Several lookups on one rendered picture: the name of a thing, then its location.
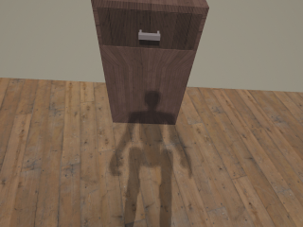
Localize handle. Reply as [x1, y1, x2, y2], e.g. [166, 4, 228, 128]
[138, 29, 161, 41]

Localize drawer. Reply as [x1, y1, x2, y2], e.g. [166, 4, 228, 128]
[98, 7, 202, 50]

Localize cabinet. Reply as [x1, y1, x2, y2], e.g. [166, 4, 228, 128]
[91, 0, 209, 125]

